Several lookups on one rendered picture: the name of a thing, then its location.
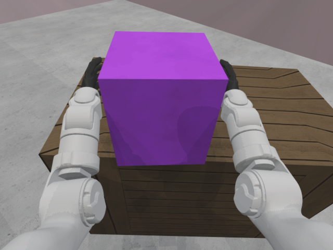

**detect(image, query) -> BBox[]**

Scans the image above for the pedestal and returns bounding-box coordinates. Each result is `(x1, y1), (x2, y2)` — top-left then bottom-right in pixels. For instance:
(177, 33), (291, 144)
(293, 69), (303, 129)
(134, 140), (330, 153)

(39, 57), (333, 238)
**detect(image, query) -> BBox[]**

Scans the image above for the robot right forearm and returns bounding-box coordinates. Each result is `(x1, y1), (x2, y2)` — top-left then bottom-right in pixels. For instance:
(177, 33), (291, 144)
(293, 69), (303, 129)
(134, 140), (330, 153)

(221, 89), (302, 194)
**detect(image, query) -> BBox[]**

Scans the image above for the robot left hand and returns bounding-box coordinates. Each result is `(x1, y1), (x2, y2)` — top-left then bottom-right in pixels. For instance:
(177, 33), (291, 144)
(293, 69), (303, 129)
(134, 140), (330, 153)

(81, 57), (103, 96)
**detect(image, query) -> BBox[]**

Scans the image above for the robot left forearm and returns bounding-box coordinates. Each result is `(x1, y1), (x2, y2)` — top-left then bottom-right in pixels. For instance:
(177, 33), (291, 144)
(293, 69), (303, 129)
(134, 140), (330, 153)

(39, 87), (103, 221)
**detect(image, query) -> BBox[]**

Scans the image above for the robot right hand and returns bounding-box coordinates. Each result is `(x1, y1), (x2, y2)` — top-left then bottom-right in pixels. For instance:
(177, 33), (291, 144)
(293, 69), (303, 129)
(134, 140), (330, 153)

(220, 59), (239, 92)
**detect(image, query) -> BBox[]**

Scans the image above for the right robot upper arm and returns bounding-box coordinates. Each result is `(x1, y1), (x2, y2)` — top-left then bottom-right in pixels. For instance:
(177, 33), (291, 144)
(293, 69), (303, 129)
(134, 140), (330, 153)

(234, 169), (333, 250)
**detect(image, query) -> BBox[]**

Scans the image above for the carton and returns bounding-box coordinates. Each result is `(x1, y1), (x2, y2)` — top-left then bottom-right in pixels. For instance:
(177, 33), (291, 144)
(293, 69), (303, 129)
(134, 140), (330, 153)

(98, 31), (229, 166)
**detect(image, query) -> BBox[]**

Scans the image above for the left robot upper arm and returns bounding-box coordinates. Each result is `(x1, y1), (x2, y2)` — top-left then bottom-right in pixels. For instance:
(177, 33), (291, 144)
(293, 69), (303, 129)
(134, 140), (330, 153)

(1, 178), (106, 250)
